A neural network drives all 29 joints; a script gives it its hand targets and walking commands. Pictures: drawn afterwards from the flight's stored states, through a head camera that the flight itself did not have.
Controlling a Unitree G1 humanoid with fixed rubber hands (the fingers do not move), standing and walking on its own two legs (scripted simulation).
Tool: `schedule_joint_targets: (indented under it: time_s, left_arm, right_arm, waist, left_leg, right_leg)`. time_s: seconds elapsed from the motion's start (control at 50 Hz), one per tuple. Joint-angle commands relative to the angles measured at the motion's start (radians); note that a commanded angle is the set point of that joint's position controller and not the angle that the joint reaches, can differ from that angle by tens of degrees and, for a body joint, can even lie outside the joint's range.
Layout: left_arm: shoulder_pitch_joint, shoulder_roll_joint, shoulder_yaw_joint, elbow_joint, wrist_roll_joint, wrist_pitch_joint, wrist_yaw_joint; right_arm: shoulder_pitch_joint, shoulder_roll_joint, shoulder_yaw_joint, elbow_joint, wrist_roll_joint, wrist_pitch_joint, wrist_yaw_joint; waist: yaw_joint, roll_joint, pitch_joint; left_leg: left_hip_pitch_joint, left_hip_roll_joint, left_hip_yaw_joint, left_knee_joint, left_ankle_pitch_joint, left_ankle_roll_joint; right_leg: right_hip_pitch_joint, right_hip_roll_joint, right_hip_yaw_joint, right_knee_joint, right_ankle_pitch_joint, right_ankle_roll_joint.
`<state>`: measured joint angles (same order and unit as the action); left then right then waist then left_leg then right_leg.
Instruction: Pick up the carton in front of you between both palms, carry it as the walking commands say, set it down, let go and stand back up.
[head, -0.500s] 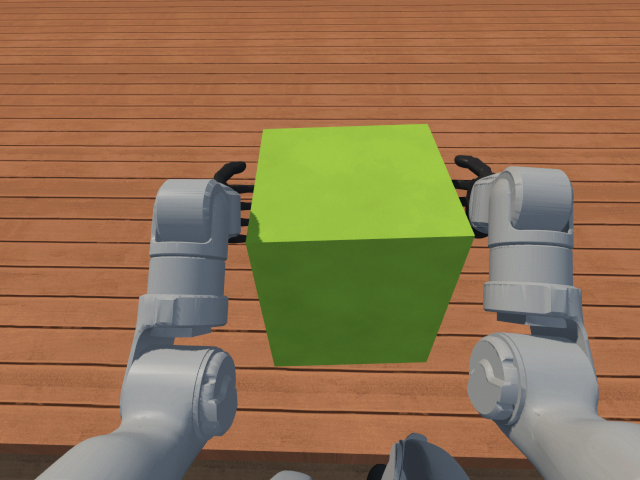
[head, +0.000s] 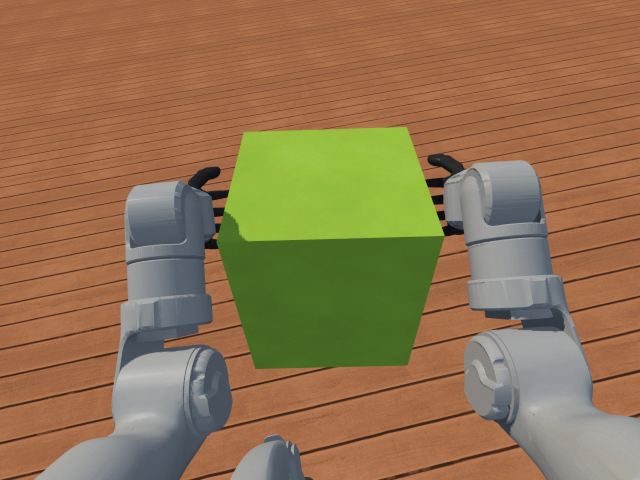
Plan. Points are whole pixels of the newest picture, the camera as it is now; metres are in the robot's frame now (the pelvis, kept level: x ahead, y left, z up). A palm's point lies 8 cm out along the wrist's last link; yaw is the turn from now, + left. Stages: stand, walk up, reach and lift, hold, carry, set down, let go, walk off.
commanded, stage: carry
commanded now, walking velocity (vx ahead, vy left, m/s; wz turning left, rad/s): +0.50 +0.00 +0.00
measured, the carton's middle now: (328, 252) +0.38 -0.02 +0.10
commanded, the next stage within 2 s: none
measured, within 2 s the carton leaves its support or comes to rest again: neither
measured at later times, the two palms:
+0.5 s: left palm (185, 39) +0.66 +0.16 +0.30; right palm (384, 16) +0.66 -0.14 +0.30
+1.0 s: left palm (212, 46) +0.89 +0.18 +0.21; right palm (353, 29) +0.90 -0.12 +0.21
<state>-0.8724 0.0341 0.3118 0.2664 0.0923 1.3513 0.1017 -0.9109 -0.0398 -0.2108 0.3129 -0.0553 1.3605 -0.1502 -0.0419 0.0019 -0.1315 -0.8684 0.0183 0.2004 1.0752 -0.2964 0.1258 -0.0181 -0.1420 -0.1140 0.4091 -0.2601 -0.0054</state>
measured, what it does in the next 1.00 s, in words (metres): climbs: right foot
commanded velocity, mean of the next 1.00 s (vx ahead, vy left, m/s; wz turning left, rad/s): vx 0.50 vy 0.00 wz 0.00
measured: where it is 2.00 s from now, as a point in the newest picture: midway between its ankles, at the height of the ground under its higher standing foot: (315, 260)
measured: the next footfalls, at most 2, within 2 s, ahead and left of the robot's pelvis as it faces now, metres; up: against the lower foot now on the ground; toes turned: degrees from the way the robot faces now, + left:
right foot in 0.54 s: +0.50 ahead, -0.09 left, +0.13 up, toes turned -4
left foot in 1.02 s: +0.74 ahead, +0.13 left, +0.13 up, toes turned +10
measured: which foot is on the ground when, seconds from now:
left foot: down 0.00-0.56, up 0.58-1.00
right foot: down 0.00-0.00, up 0.02-0.52, down 0.54-1.00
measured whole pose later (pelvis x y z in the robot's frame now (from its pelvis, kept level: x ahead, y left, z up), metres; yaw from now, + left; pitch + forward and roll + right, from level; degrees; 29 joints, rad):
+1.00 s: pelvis +0.58 +0.02 +0.11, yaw +2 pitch +6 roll +1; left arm -0.43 -0.14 0.24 -0.14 0.13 1.20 0.09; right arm -0.45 0.10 -0.20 -0.11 -0.09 1.23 -0.11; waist -0.01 0.01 -0.07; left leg -0.49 0.04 0.14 0.42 -0.04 -0.01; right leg -0.05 -0.02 -0.11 0.29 -0.33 -0.01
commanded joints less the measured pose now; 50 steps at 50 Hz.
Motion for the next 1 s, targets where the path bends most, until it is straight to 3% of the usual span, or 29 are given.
schedule_joint_targets:
  time_s: [0.0, 0.02, 0.04, 0.06, 0.1, 0.12, 0.16, 0.18, 0.2, 0.28, 0.4, 0.44, 0.48, 0.5, 0.52, 0.54, 0.56, 0.58, 0.6, 0.62, 0.66, 0.7, 0.74, 0.78, 0.84, 0.92, 0.96, 0.98]
  left_arm:
    - [-0.698, -1.083, -0.463, -0.055, -0.395, -0.024, -0.234]
    - [-0.726, -1.062, -0.47, -0.088, -0.383, -0.032, -0.224]
    - [-0.745, -1.074, -0.479, -0.121, -0.383, -0.038, -0.213]
    - [-0.753, -1.07, -0.487, -0.159, -0.382, -0.041, -0.203]
    - [-0.779, -1.07, -0.513, -0.229, -0.388, -0.042, -0.182]
    - [-0.776, -1.066, -0.527, -0.26, -0.391, -0.042, -0.174]
    - [-0.741, -1.052, -0.557, -0.29, -0.389, -0.045, -0.164]
    - [-0.716, -1.045, -0.572, -0.29, -0.393, -0.042, -0.161]
    - [-0.697, -1.044, -0.591, -0.292, -0.396, -0.039, -0.161]
    - [-0.684, -1.037, -0.636, -0.262, -0.42, -0.012, -0.167]
    - [-0.715, -1.062, -0.612, -0.12, -0.457, 0.009, -0.194]
    - [-0.711, -1.073, -0.579, -0.061, -0.46, 0.008, -0.202]
    - [-0.697, -1.08, -0.541, 0.001, -0.458, 0.003, -0.209]
    - [-0.688, -1.085, -0.518, 0.026, -0.456, -0.003, -0.213]
    - [-0.666, -1.086, -0.49, 0.046, -0.45, -0.009, -0.218]
    - [-0.699, -1.056, -0.478, 0.052, -0.43, -0.018, -0.215]
    - [-0.649, -1.097, -0.469, 0.063, -0.43, -0.024, -0.216]
    - [-0.671, -1.118, -0.464, 0.014, -0.436, -0.033, -0.22]
    - [-0.701, -1.147, -0.485, -0.032, -0.447, -0.042, -0.225]
    - [-0.746, -1.172, -0.51, -0.091, -0.465, -0.053, -0.227]
    - [-0.77, -1.201, -0.544, -0.174, -0.486, -0.07, -0.225]
    - [-0.704, -1.209, -0.57, -0.206, -0.479, -0.08, -0.223]
    - [-0.608, -1.211, -0.59, -0.22, -0.457, -0.089, -0.227]
    - [-0.519, -1.214, -0.615, -0.239, -0.436, -0.1, -0.235]
    - [-0.399, -1.214, -0.673, -0.298, -0.414, -0.119, -0.245]
    - [-0.215, -1.176, -0.753, -0.434, -0.373, -0.134, -0.243]
    - [-0.096, -1.15, -0.792, -0.474, -0.357, -0.136, -0.243]
    - [-0.047, -1.14, -0.814, -0.491, -0.356, -0.136, -0.245]
  right_arm:
    - [-0.786, 1.174, 0.484, -0.143, 0.474, -0.06, 0.224]
    - [-0.772, 1.215, 0.488, -0.166, 0.503, -0.07, 0.235]
    - [-0.825, 1.228, 0.508, -0.233, 0.527, -0.08, 0.244]
    - [-0.871, 1.252, 0.532, -0.299, 0.554, -0.088, 0.25]
    - [-0.911, 1.264, 0.548, -0.379, 0.581, -0.093, 0.255]
    - [-0.895, 1.261, 0.556, -0.397, 0.583, -0.093, 0.253]
    - [-0.839, 1.235, 0.554, -0.402, 0.56, -0.086, 0.245]
    - [-0.811, 1.216, 0.554, -0.395, 0.542, -0.08, 0.243]
    - [-0.783, 1.193, 0.56, -0.391, 0.527, -0.072, 0.241]
    - [-0.693, 1.103, 0.539, -0.324, 0.466, -0.039, 0.238]
    - [-0.651, 1.036, 0.469, -0.183, 0.402, -0.018, 0.253]
    - [-0.659, 1.036, 0.446, -0.148, 0.398, -0.02, 0.255]
    - [-0.663, 1.039, 0.425, -0.117, 0.395, -0.024, 0.255]
    - [-0.657, 1.045, 0.416, -0.102, 0.395, -0.026, 0.255]
    - [-0.667, 1.045, 0.409, -0.092, 0.4, -0.029, 0.256]
    - [-0.7, 1.096, 0.412, -0.076, 0.407, -0.029, 0.257]
    - [-0.698, 1.096, 0.411, -0.095, 0.39, -0.033, 0.251]
    - [-0.713, 1.126, 0.42, -0.104, 0.393, -0.04, 0.248]
    - [-0.72, 1.153, 0.431, -0.127, 0.4, -0.051, 0.244]
    - [-0.719, 1.18, 0.448, -0.154, 0.41, -0.061, 0.241]
    - [-0.722, 1.226, 0.489, -0.218, 0.434, -0.08, 0.23]
    - [-0.662, 1.252, 0.523, -0.244, 0.436, -0.095, 0.221]
    - [-0.582, 1.27, 0.552, -0.259, 0.425, -0.11, 0.217]
    - [-0.498, 1.286, 0.587, -0.275, 0.409, -0.127, 0.219]
    - [-0.39, 1.299, 0.65, -0.334, 0.39, -0.148, 0.228]
    - [-0.234, 1.264, 0.72, -0.475, 0.372, -0.155, 0.245]
    - [-0.133, 1.229, 0.744, -0.517, 0.36, -0.152, 0.258]
    - [-0.07, 1.215, 0.753, -0.52, 0.352, -0.151, 0.266]
  waist:
    - [-0.08, 0.243, -0.574]
    - [-0.05, 0.3, -0.609]
    - [-0.034, 0.163, -0.578]
    - [-0.027, 0.07, -0.52]
    - [-0.01, 0.087, -0.449]
    - [-0.01, 0.074, -0.438]
    - [-0.013, 0.03, -0.411]
    - [-0.008, 0.016, -0.419]
    - [-0.003, 0.036, -0.417]
    - [-0.015, 0.105, -0.385]
    - [-0.034, 0.14, -0.277]
    - [-0.017, 0.156, -0.256]
    - [0.033, 0.164, -0.282]
    - [0.057, 0.135, -0.337]
    - [0.088, 0.047, -0.415]
    - [0.067, -0.218, -0.506]
    - [0.082, -0.281, -0.448]
    - [0.077, -0.208, -0.425]
    - [0.069, -0.095, -0.408]
    - [0.056, -0.065, -0.375]
    - [0.046, -0.098, -0.382]
    - [0.046, -0.12, -0.392]
    - [0.057, -0.123, -0.389]
    - [0.062, -0.12, -0.376]
    - [0.066, -0.15, -0.356]
    - [0.073, -0.167, -0.305]
    - [0.072, -0.168, -0.303]
    - [0.054, -0.134, -0.341]
  left_leg:
    - [0.921, 0.247, -0.886, -0.61, 0.049, 0.195]
    - [0.938, 0.264, -0.987, -0.658, 0.177, 0.251]
    - [0.942, 0.239, -0.869, -0.55, 0.204, 0.222]
    - [0.899, 0.229, -0.776, -0.51, 0.18, 0.177]
    - [0.865, 0.213, -0.635, -0.532, 0.086, 0.12]
    - [0.868, 0.217, -0.594, -0.547, 0.034, 0.116]
    - [0.873, 0.239, -0.561, -0.58, 0.077, 0.14]
    - [0.885, 0.241, -0.537, -0.582, 0.194, 0.136]
    - [0.897, 0.246, -0.506, -0.592, 0.259, 0.134]
    - [0.936, 0.198, -0.36, -0.64, 0.35, 0.118]
    - [0.947, 0.139, -0.222, -0.675, 0.538, 0.054]
    - [0.965, 0.134, -0.187, -0.632, 0.688, 0.016]
    - [0.936, 0.133, -0.135, -0.49, 0.85, -0.041]
    - [0.845, 0.121, -0.097, -0.361, 0.783, -0.078]
    - [0.667, 0.104, -0.085, -0.18, 0.476, -0.105]
    - [0.357, -0.016, -0.112, 0.078, 0.126, -0.144]
    - [0.156, -0.077, -0.169, 0.194, -0.192, -0.143]
    - [0.11, -0.022, -0.214, 0.23, -0.176, -0.121]
    - [0.116, 0.008, -0.227, 0.198, -0.114, -0.115]
    - [0.137, 0.042, -0.23, 0.137, -0.063, -0.115]
    - [0.205, 0.061, -0.211, 0.042, 0.002, -0.13]
    - [0.216, 0.063, -0.184, -0.056, 0.031, -0.146]
    - [0.218, 0.066, -0.158, -0.179, 0.056, -0.165]
    - [0.206, 0.061, -0.127, -0.292, 0.096, -0.171]
    - [0.199, 0.044, -0.096, -0.423, 0.159, -0.163]
    - [0.269, 0.002, -0.054, -0.601, 0.239, -0.146]
    - [0.405, -0.019, -0.017, -0.721, 0.287, -0.134]
    - [0.609, -0.029, 0.022, -0.778, 0.34, -0.121]
  right_leg:
    - [-0.477, 0.186, 0.059, 0.971, 0.293, 0.008]
    - [-0.579, 0.242, 0.245, 1.308, 0.022, -0.012]
    - [-0.685, 0.223, 0.3, 1.413, 0.008, -0.048]
    - [-0.753, 0.187, 0.27, 1.397, -0.02, -0.07]
    - [-0.827, 0.135, 0.251, 1.318, -0.054, -0.09]
    - [-0.843, 0.13, 0.231, 1.286, -0.07, -0.093]
    - [-0.862, 0.118, 0.179, 1.133, -0.21, -0.079]
    - [-0.863, 0.099, 0.154, 1.071, -0.165, -0.075]
    - [-0.885, 0.088, 0.144, 1.03, -0.108, -0.066]
    - [-0.926, 0.063, 0.085, 0.749, 0.061, -0.036]
    - [-0.752, 0.112, -0.017, 0.293, 0.228, -0.045]
    - [-0.647, 0.149, -0.049, 0.169, 0.24, -0.056]
    - [-0.417, 0.189, -0.09, 0.042, 0.265, -0.067]
    - [-0.197, 0.169, -0.078, 0.01, 0.277, -0.071]
    - [0.035, 0.012, 0.124, 0.067, 0.289, -0.09]
    - [0.292, -0.246, 0.57, 0.073, 0.361, -0.247]
    - [0.3, -0.243, 0.7, -0.049, 0.29, -0.278]
    - [0.274, -0.22, 0.616, -0.05, 0.249, -0.25]
    - [0.218, -0.199, 0.542, -0.061, 0.234, -0.213]
    - [0.141, -0.188, 0.472, -0.088, 0.221, -0.182]
    - [0.075, -0.15, 0.361, -0.143, 0.146, -0.148]
    - [0.088, -0.132, 0.278, -0.173, 0.163, -0.149]
    - [0.127, -0.121, 0.224, -0.193, 0.231, -0.154]
    - [0.19, -0.103, 0.174, -0.177, 0.38, -0.146]
    - [0.272, -0.09, 0.13, -0.15, 0.542, -0.13]
    - [0.3, -0.07, 0.068, -0.104, 0.657, -0.112]
    - [0.273, -0.056, 0.031, -0.022, 0.734, -0.081]
    - [0.176, -0.034, -0.019, 0.095, 0.736, -0.049]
